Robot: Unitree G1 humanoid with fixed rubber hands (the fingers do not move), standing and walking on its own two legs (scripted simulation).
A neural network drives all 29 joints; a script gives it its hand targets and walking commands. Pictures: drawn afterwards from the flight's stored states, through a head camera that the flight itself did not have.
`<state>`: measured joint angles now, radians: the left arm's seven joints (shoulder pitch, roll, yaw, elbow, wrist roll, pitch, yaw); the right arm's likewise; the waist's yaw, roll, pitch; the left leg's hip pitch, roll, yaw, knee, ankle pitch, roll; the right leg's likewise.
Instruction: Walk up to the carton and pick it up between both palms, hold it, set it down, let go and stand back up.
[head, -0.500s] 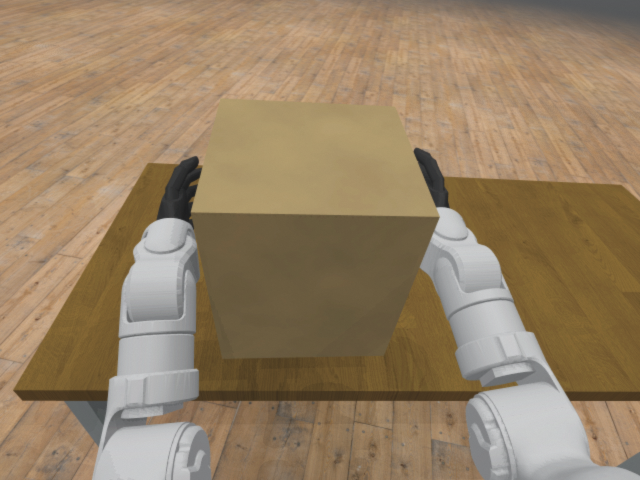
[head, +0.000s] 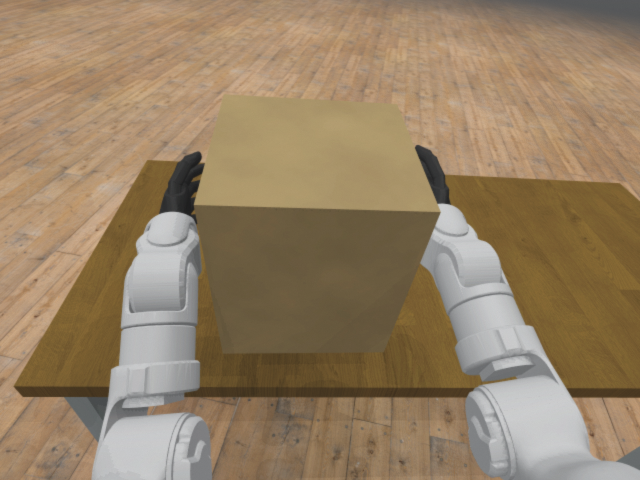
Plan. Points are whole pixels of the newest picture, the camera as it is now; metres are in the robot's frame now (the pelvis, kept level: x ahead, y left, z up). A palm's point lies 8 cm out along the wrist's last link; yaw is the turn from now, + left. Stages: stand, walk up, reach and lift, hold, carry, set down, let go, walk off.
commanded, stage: hold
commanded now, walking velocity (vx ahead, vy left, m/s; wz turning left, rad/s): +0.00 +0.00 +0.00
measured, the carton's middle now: (308, 230) +0.36 +0.01 +0.16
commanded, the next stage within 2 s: none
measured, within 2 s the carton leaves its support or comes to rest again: neither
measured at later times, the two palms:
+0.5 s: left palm (179, 218) +0.35 +0.16 +0.18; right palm (430, 208) +0.37 -0.14 +0.20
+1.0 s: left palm (178, 218) +0.35 +0.16 +0.18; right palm (430, 208) +0.36 -0.14 +0.20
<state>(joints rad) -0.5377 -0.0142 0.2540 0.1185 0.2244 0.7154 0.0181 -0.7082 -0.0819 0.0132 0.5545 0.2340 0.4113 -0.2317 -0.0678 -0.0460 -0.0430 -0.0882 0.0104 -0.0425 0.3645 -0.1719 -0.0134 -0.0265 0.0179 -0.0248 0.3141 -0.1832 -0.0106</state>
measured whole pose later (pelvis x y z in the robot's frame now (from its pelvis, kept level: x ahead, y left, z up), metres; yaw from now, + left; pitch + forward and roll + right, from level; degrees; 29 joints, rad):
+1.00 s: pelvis +0.00 +0.00 +0.00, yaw +0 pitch -6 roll -1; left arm -0.53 -0.02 0.26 0.10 0.22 0.72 0.02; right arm -0.70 -0.08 0.01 0.54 0.24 0.42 -0.23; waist -0.07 -0.05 -0.04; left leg -0.08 0.01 -0.05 0.36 -0.17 -0.01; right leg -0.01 0.02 -0.03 0.31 -0.19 -0.01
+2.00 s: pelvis +0.00 +0.00 +0.00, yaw +0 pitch -6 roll -1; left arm -0.53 -0.02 0.26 0.10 0.22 0.72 0.02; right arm -0.70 -0.08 0.02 0.54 0.24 0.42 -0.24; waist -0.07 -0.04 -0.04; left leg -0.08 0.01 -0.05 0.36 -0.18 -0.01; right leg -0.02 0.02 -0.02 0.31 -0.19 -0.01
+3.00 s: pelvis +0.00 +0.00 +0.00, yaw +0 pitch -6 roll -1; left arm -0.52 -0.02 0.26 0.10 0.23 0.72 0.01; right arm -0.70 -0.08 0.02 0.53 0.24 0.42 -0.24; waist -0.07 -0.04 -0.04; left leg -0.07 0.01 -0.05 0.36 -0.18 -0.01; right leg -0.01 0.02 -0.02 0.31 -0.19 -0.01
